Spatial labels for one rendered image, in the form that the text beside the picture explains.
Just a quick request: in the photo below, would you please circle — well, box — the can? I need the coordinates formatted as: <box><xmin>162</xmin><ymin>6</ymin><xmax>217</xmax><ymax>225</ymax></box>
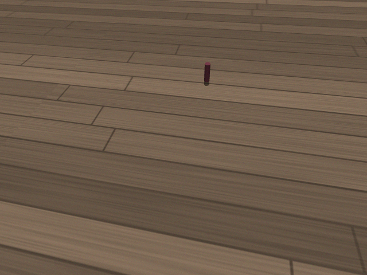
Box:
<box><xmin>204</xmin><ymin>62</ymin><xmax>210</xmax><ymax>82</ymax></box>

